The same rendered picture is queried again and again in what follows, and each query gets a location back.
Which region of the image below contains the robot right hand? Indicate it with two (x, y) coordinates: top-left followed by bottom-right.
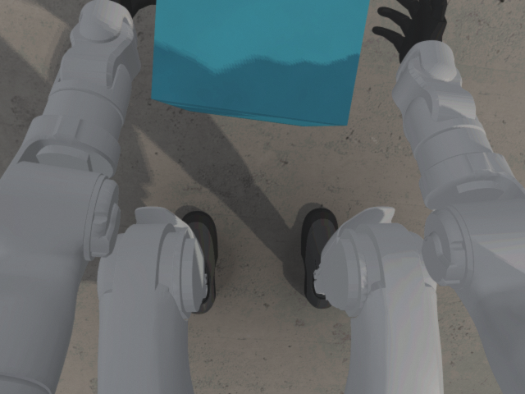
(372, 0), (447, 64)

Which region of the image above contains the right robot forearm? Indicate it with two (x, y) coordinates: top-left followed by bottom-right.
(392, 40), (525, 211)

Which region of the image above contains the carton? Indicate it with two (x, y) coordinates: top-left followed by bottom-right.
(151, 0), (370, 126)

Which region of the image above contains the left robot upper arm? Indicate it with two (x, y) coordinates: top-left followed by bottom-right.
(0, 161), (121, 394)

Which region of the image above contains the robot right foot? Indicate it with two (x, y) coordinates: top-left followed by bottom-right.
(301, 208), (338, 309)

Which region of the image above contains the left robot forearm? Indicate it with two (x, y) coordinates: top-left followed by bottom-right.
(0, 0), (141, 190)

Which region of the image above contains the left robot shin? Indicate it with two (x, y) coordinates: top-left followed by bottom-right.
(97, 207), (208, 304)

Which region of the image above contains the right robot upper arm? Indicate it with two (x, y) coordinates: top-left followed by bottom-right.
(422, 198), (525, 394)

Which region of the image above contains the robot left hand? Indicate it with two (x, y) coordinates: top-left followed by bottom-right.
(110, 0), (156, 20)

